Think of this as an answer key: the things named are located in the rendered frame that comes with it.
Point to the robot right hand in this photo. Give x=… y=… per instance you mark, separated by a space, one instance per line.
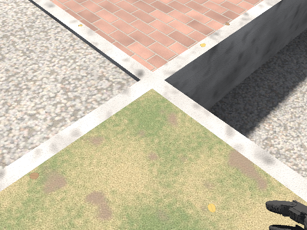
x=295 y=210

